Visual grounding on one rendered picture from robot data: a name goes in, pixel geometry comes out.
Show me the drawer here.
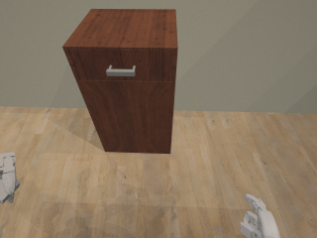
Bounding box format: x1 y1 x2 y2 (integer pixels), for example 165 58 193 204
69 49 172 81

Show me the left robot hand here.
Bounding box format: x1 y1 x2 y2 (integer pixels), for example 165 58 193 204
0 152 20 204

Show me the cabinet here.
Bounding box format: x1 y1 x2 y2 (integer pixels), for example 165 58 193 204
62 9 178 154

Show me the right robot hand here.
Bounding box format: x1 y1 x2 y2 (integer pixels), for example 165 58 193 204
240 193 281 238

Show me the handle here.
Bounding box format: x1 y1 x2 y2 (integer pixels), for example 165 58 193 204
106 65 136 76

